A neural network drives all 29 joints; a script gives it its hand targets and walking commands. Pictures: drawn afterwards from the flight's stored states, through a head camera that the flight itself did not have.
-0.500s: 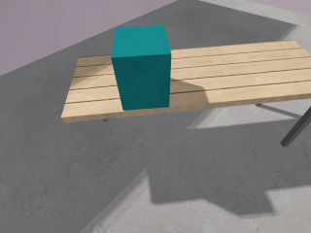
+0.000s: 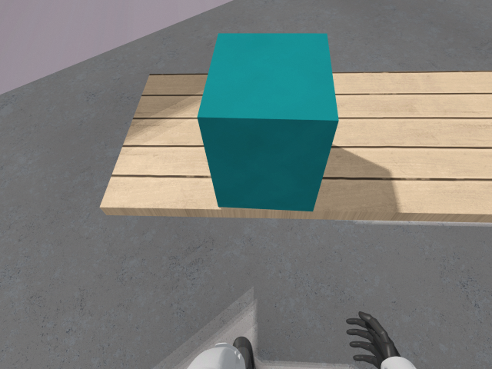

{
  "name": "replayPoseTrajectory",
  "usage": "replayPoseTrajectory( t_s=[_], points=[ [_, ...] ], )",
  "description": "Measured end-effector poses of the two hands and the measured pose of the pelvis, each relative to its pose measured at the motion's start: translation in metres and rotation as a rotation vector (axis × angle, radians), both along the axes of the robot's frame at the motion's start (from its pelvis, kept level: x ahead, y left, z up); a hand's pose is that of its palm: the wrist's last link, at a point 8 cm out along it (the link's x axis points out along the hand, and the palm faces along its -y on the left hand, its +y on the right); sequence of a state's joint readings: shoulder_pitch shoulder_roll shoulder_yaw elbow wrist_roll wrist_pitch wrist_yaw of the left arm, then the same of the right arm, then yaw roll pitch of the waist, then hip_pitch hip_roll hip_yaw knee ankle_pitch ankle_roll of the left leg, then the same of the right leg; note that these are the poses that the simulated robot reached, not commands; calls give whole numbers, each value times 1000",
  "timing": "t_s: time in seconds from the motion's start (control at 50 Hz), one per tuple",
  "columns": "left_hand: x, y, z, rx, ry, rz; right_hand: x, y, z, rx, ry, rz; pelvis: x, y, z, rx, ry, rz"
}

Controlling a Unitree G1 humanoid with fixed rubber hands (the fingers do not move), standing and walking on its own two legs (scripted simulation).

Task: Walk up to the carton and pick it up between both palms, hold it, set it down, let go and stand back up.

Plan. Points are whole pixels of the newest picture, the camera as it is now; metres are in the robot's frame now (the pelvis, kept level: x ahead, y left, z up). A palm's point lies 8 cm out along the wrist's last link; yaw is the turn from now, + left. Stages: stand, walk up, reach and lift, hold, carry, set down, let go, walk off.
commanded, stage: walk up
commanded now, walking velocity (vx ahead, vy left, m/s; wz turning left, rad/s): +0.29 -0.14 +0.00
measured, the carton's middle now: (268, 127) +0.60 +0.01 -0.01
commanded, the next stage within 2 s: stand in 0.90 s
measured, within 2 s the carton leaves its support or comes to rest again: neither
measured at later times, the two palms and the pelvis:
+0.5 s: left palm (167, 318) +0.22 +0.18 -0.10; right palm out of the picture +0.10 -0.25 -0.13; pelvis +0.14 -0.04 +0.02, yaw -1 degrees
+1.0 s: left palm (174, 353) +0.16 +0.16 -0.11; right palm out of the picture +0.11 -0.26 -0.11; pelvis +0.16 -0.05 +0.03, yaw -1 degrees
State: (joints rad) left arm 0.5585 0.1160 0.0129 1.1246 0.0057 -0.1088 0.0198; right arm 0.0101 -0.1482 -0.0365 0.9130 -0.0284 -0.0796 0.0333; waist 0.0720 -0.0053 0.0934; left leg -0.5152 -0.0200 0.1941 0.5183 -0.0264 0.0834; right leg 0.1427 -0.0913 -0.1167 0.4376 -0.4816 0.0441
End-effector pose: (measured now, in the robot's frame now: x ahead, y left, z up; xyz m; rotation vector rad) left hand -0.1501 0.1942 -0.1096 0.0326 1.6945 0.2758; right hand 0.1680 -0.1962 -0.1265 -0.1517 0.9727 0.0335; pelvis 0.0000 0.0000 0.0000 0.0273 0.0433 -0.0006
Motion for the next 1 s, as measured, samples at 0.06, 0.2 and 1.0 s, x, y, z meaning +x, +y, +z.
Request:
replayPoseTrajectory(
  t_s=[0.06,0.2,1.0],
  points=[
    [61,20,-9,1,-33,-26,-3,-13,3,-58,65,-70,29,7,4,-23,-7,-31],
    [247,55,-7,10,-334,-213,-88,-60,42,-201,320,-254,80,6,34,-70,-49,-12],
    [313,-31,-3,7,-328,-157,-57,-65,13,-64,491,-212,160,-55,33,-29,-66,-16]
  ],
)
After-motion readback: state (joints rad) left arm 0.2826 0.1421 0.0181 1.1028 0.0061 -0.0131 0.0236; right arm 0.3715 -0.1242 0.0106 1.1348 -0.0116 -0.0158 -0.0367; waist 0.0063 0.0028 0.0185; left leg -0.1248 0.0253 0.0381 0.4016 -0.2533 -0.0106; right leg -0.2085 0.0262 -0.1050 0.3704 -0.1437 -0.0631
